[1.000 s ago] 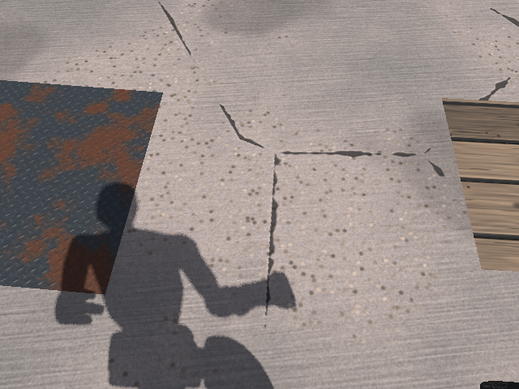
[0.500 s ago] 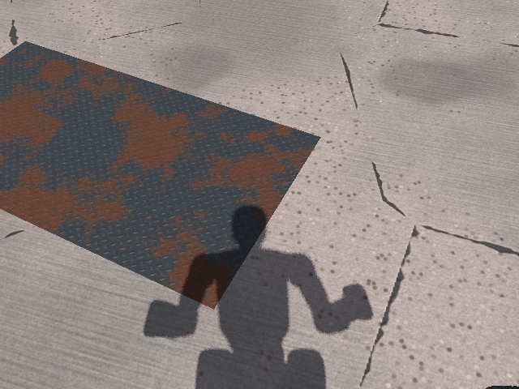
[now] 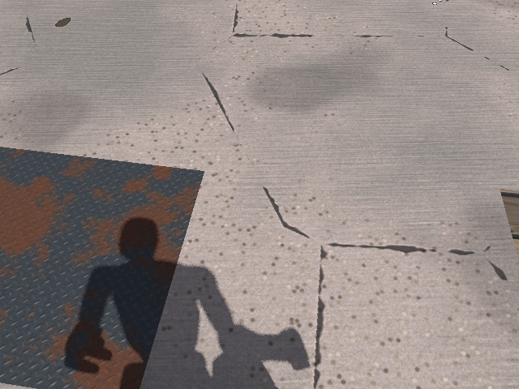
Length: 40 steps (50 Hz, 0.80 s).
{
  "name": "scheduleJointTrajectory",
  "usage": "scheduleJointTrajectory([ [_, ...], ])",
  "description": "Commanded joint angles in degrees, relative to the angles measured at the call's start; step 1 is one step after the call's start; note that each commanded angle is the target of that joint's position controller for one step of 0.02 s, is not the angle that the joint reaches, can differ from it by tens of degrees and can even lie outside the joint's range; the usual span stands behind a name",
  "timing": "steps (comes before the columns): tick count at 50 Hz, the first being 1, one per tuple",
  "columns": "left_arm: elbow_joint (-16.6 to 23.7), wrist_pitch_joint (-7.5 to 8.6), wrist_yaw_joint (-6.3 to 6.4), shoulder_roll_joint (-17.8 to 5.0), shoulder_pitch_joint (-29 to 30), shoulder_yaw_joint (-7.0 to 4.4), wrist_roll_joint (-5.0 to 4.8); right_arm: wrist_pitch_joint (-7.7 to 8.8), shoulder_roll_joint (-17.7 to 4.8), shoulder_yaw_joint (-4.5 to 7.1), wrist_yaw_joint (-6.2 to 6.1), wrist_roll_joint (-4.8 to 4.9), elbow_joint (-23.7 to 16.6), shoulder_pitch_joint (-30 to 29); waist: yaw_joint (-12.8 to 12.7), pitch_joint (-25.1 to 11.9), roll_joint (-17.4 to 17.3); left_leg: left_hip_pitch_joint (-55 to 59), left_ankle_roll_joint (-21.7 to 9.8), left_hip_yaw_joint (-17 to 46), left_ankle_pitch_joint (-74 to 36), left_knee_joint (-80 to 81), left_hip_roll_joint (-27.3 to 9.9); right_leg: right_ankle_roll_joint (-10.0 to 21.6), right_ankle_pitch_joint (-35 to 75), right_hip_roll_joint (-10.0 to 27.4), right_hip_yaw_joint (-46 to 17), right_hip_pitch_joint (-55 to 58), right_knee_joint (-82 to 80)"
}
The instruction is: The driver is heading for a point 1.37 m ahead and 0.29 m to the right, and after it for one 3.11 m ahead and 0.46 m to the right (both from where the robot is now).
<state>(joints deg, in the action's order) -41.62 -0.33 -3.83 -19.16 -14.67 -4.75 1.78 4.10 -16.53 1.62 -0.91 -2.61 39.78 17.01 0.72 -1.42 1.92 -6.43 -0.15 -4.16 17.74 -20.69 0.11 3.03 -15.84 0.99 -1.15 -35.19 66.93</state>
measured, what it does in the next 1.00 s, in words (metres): walks ahead, turning right: right foot, then left foot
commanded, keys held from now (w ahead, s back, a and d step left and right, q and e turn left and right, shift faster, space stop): w+e+shift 0.52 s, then w+shift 0.08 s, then w+q+shift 0.40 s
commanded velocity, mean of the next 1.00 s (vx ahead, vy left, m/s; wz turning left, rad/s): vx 0.98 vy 0.00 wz -0.48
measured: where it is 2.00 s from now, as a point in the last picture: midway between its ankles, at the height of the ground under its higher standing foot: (389, 103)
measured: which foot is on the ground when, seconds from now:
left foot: down 0.00-0.26, up 0.28-0.68, down 0.70-1.00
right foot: up 0.00-0.24, down 0.26-0.72, up 0.74-1.00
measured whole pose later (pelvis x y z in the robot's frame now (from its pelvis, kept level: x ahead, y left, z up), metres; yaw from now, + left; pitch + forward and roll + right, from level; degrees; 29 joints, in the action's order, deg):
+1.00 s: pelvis +0.83 -0.32 +0.00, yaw -27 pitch +2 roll +1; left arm -34.3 4.6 -3.1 -15.4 1.5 2.8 2.9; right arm 3.7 -16.3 3.5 1.1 -0.1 52.2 34.1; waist 6.7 0.7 0.9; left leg 0.3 -4.1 8.3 17.1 -16.0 6.7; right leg -0.6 -3.9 3.9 -4.0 -37.4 40.1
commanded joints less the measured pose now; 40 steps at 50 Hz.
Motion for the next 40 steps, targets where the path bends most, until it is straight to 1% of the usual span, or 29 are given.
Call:
scheduleJointTrajectory([
  [1, 6.95, 0.29, -1.61, -1.32, 9.04, 0.59, 0.23, 1.71, -5.59, 1.69, 0.53, 0.54, 0.28, 6.00, 3.00, 5.96, -8.08, 10.84, -4.43, 9.37, -2.74, 12.48, -14.88, -0.01, 5.26, 4.19, -1.65, -21.14, 5.25],
  [3, 8.65, 0.16, -2.04, -1.10, 13.01, 1.15, 0.12, 2.34, -4.32, 1.28, 0.75, 0.42, 1.74, 6.20, 2.08, 8.40, -7.94, 8.71, -4.19, 3.74, -9.70, 13.79, -14.30, -0.06, 8.25, 4.36, -0.80, -21.13, 2.54],
  [6, 11.09, 0.14, -3.04, -0.74, 19.65, 2.41, 0.26, 2.81, -4.66, 1.31, 0.43, 0.33, 3.93, 6.59, 1.89, 11.74, -6.64, 5.35, -3.00, -4.87, -19.56, 16.32, -12.74, 1.39, 11.54, 3.93, 5.28, -15.06, -9.34],
  [7, 11.74, 0.20, -3.32, -0.17, 21.71, 2.96, 0.24, 2.74, -5.35, 1.42, 0.24, 0.31, 4.87, 7.76, 2.27, 12.34, -5.78, 5.39, -2.47, -7.26, -26.02, 16.18, -12.41, 2.58, 11.18, 2.97, 8.02, -11.97, -13.58],
  [8, 12.02, 0.24, -3.33, 0.50, 22.22, 3.47, 0.03, 2.69, -6.50, 1.55, 0.07, 0.23, 5.38, 7.80, 1.57, 11.88, -5.54, 5.08, -1.68, -9.94, -39.54, 14.30, -12.07, 4.24, 10.31, 1.18, 10.64, -6.40, -18.04],
  [10, 10.90, 0.15, -2.46, -0.53, 18.50, 3.34, -0.18, 2.05, -10.22, 2.29, -0.56, 0.33, 6.29, 9.65, -1.42, 6.59, -7.83, 9.48, -1.07, -11.35, -73.72, 4.44, -13.35, 6.88, 6.66, -4.47, 14.66, 3.71, -20.54],
  [11, 9.20, 0.32, -1.88, -2.32, 11.62, 2.64, -0.29, 1.10, -12.58, 2.88, -0.92, 0.12, 6.17, 8.82, -5.74, 2.04, -9.41, 10.28, -1.19, -11.17, -82.02, -5.59, -14.87, 8.28, 3.45, -6.34, 13.80, 11.27, -21.14],
  [12, 6.14, 0.57, -1.09, -4.92, 0.54, 1.35, -0.47, 0.22, -14.42, 3.39, -1.03, 0.03, 5.36, 6.93, -11.16, -3.91, -10.62, 7.07, -2.26, -10.08, -84.22, -18.97, -16.29, 10.00, 0.30, -8.05, 11.88, 23.88, -21.65],
  [13, 1.72, 0.92, 0.21, -8.50, -12.49, -0.68, -0.22, -0.13, -14.14, 3.31, -0.65, -0.18, 4.22, 4.83, -16.58, -9.76, -8.48, -3.58, -2.08, -9.36, -71.95, -37.15, -15.35, 11.93, 0.26, -8.42, 6.95, 42.49, -26.92],
  [14, 0.74, 0.08, 1.85, -12.98, -10.44, -2.96, -1.84, 0.23, -8.74, 2.37, 0.61, -0.41, 3.54, 4.27, -12.23, -8.80, 5.06, -21.43, -0.37, -8.51, -6.81, -58.94, -4.22, 12.33, -5.90, -0.92, -6.21, 53.61, -31.17],
  [15, 4.06, -0.85, 1.79, -19.65, -5.73, -3.71, 0.27, 1.67, -6.71, 1.19, 1.11, 0.80, -3.85, 5.99, -6.32, -16.63, 12.35, -42.04, 2.04, 0.12, 9.74, -76.78, 1.87, 23.00, -11.52, 13.66, -41.34, 64.80, -42.90],
  [16, 4.31, -1.15, 2.49, -16.95, -9.19, -3.69, -0.19, 2.88, -10.55, 1.62, 1.16, 0.40, -5.22, -1.87, -10.65, -16.87, -0.53, -45.13, 1.18, 9.11, 2.25, -74.92, -0.99, 22.15, -13.08, 13.21, -44.08, 62.85, -48.56],
  [17, 2.24, -0.58, 3.15, -14.67, -8.16, -3.16, -0.45, 3.42, -9.04, 1.00, 1.09, 0.89, -5.59, -2.00, -7.12, -7.10, -2.44, -44.85, 0.95, 8.98, 0.48, -69.10, -3.48, 20.19, -9.36, 12.72, -40.64, 52.68, -51.54],
  [18, 1.34, 0.48, 3.50, -12.06, -6.65, -2.44, -0.50, 3.18, -8.20, 0.47, 0.85, 0.14, -5.29, -2.21, -3.68, -0.88, -6.63, -40.94, 1.13, 8.80, 0.49, -62.19, -6.18, 18.29, -3.12, 10.16, -35.04, 42.08, -52.27],
  [20, 1.99, 2.10, 4.12, -9.61, -1.87, -1.15, -0.57, 0.73, -7.22, -0.06, 0.88, -2.08, -3.62, 1.57, 1.66, 2.99, -7.13, -33.19, 2.53, 8.81, 3.80, -56.48, -7.99, 17.46, 2.49, 4.86, -26.69, 27.98, -52.92],
  [22, 1.58, 3.50, 3.64, -7.98, -2.31, -0.44, -1.31, -1.23, -6.54, -0.20, 1.04, -2.36, -4.67, -0.26, 2.75, 5.31, -5.29, -30.21, 4.21, 7.47, 6.59, -49.02, -8.86, 17.89, 4.95, 1.97, -23.53, 18.85, -54.60],
  [25, 1.03, 4.50, 3.29, -8.27, -3.42, -0.70, -1.26, -1.33, -4.42, -1.34, 1.85, -1.20, -9.67, -12.84, -0.10, 9.57, -3.17, -27.11, 5.18, 4.39, -8.19, -32.84, -7.50, 15.49, 8.61, -2.22, -20.69, 11.24, -58.04],
  [28, -0.78, 5.08, 2.97, -8.58, -6.91, -1.07, -2.13, -0.69, -3.34, -1.98, 2.55, 0.19, -10.10, -16.47, -3.26, 6.69, -0.52, -20.48, 2.93, 3.04, -23.99, -19.02, -4.38, 12.06, 24.26, -1.84, -19.24, 16.69, -57.42],
  [29, -1.62, 5.35, 3.03, -8.45, -8.14, -0.99, -2.49, -0.46, -3.54, -1.95, 2.58, 0.39, -10.08, -17.22, -4.07, 5.83, -0.37, -18.59, 1.86, 2.80, -26.55, -16.16, -3.67, 11.23, 28.92, -0.74, -19.21, 19.78, -57.22],
  [31, -3.19, 5.56, 3.44, -8.90, -9.51, -0.76, -2.33, -0.29, -4.08, -1.73, 2.48, 0.28, -9.10, -16.22, -4.30, 2.92, -1.23, -16.21, -0.16, 1.58, -25.66, -12.39, -1.13, 9.75, 42.59, 0.65, -17.44, 28.72, -54.63],
  [32, -3.89, 5.73, 3.76, -10.14, -10.75, -0.85, -2.02, 0.02, -5.82, -1.01, 2.04, 0.17, -8.65, -14.39, -3.59, 2.15, 0.63, -14.17, -1.69, 1.09, -21.32, -10.98, 0.02, 8.52, 53.54, 2.68, -17.64, 33.24, -49.76],
  [33, -4.49, 5.62, 3.95, -11.66, -10.76, -1.08, -1.05, 0.18, -8.40, 0.23, 1.40, 0.45, -6.84, -8.72, -0.66, -1.27, 1.57, -10.01, -3.07, 0.82, -15.28, -11.01, 2.02, 7.24, 63.11, 3.79, -16.76, 37.95, -42.29],
  [34, -4.77, 5.20, 4.06, -12.54, -8.85, -1.28, 0.15, 0.10, -10.34, 1.45, 0.56, 0.96, -3.85, 1.06, 4.99, -5.68, 2.25, -1.74, -4.24, 0.09, -11.41, -10.20, 2.69, 6.28, 65.75, 3.51, -14.62, 38.17, -30.77],
  [35, -4.29, 5.05, 4.28, -10.97, -5.12, -0.92, 1.28, -0.16, -12.88, 2.78, -0.52, 1.06, -0.29, 13.62, 11.97, -9.75, 1.87, 11.71, -5.74, 1.94, -5.89, -12.40, -0.48, 5.52, 58.55, 1.23, -11.65, 29.58, -14.79],
  [36, -1.92, 5.55, 4.06, -3.11, -9.58, 0.99, -0.59, 0.01, -18.71, 4.67, -0.89, -0.79, 0.67, 19.29, 9.58, -16.88, -14.39, 27.23, -13.96, 29.22, 11.41, -10.96, -15.42, 2.06, 21.96, -7.61, -6.73, 10.78, 13.99],
  [37, -1.14, 6.58, 3.22, -1.96, -10.34, 2.18, -0.74, -0.44, -16.77, 4.53, 0.61, 0.26, 2.09, 16.52, 6.63, -16.98, -21.44, 28.48, -17.14, 55.83, 14.45, 3.51, -19.22, 1.89, -9.00, -13.17, -8.23, -1.36, 18.19],
  [38, -0.41, 6.43, 3.43, -4.03, -5.46, 2.32, 0.10, -0.41, -12.55, 4.02, 1.45, 1.06, 0.90, 8.05, 3.81, -6.90, -12.32, 21.49, -17.74, 50.56, 17.42, 4.68, -17.66, 2.89, -3.56, -5.84, -7.64, -7.40, 17.03],
  [39, 0.38, 6.46, 3.13, -5.32, -0.37, 2.56, 1.04, -0.31, -9.21, 3.51, 1.99, 1.75, 1.11, 6.14, 3.67, -3.20, -4.04, 14.37, -17.16, 44.16, 14.13, 4.74, -16.03, 2.61, -0.61, -2.99, -6.68, -6.42, 13.50],
  [40, 1.83, 6.43, 2.85, -5.08, 3.60, 2.80, 1.77, -0.28, -7.32, 2.95, 2.13, 1.49, 2.36, 6.76, 3.06, 0.45, -1.12, 8.22, -15.91, 39.39, 9.57, 5.63, -13.39, 2.21, -0.58, -1.44, -5.93, -5.56, 9.35],
])
Velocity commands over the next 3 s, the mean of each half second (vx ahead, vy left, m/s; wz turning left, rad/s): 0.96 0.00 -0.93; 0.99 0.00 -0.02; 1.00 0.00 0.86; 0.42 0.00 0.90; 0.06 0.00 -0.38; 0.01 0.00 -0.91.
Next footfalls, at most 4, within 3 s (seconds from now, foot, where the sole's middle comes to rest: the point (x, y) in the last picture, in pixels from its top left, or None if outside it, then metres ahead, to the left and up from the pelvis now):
0.26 right None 0.36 -0.13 -0.78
0.70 left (331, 278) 0.81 -0.20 -0.78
1.10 right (443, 222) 1.02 -0.59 -0.78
1.52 left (386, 127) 1.47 -0.48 -0.78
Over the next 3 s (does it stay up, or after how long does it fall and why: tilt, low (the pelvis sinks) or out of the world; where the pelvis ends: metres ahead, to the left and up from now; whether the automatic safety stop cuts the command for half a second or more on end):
stays up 1.68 -0.55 0.00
